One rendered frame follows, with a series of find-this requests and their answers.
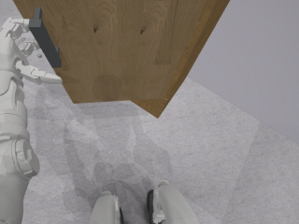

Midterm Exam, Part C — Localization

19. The robot left forearm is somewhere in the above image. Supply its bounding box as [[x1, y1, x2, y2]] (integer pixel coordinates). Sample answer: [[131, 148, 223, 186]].
[[0, 70, 30, 143]]

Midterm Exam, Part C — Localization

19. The robot left thigh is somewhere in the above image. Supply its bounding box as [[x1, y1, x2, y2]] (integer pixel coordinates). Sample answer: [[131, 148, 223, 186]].
[[88, 194, 121, 224]]

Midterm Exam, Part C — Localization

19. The handle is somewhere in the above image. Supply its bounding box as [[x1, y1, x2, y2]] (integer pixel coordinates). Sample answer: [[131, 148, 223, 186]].
[[28, 7, 62, 68]]

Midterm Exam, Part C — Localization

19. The left robot hand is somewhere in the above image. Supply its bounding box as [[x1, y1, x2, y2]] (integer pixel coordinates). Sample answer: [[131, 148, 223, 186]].
[[0, 17, 63, 85]]

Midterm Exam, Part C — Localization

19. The cupboard door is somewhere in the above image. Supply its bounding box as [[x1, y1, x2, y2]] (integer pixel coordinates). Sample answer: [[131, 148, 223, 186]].
[[13, 0, 206, 104]]

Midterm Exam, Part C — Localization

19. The left robot upper arm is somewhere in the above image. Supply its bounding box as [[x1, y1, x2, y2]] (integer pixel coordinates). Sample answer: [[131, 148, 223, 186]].
[[0, 138, 40, 224]]

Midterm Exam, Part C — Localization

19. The left robot shin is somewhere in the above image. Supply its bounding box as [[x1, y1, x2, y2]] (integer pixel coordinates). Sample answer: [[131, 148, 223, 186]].
[[101, 191, 121, 224]]

